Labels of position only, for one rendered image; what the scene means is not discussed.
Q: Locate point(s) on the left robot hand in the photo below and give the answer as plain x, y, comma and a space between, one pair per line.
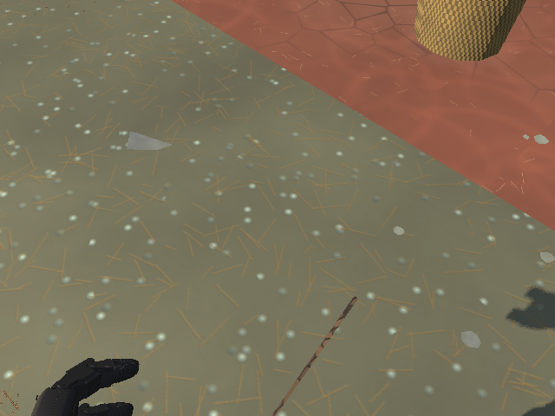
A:
81, 381

